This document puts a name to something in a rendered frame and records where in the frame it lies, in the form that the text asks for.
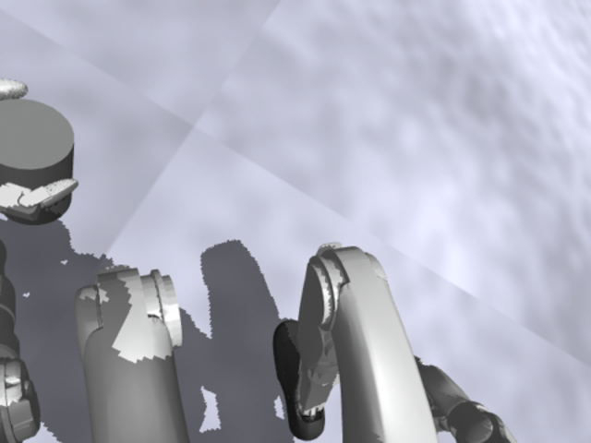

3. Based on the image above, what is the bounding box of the right robot foot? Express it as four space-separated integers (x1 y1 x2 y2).
273 320 325 441

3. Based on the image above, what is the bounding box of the left robot arm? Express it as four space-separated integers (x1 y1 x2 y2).
0 239 41 443

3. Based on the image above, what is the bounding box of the right robot arm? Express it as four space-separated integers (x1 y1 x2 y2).
447 401 518 443

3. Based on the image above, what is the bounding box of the right robot hand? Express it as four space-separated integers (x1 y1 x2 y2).
415 356 471 434

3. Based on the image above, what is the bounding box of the left robot hand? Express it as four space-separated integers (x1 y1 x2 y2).
0 79 78 221

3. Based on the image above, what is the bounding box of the can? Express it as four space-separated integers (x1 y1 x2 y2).
0 99 74 225

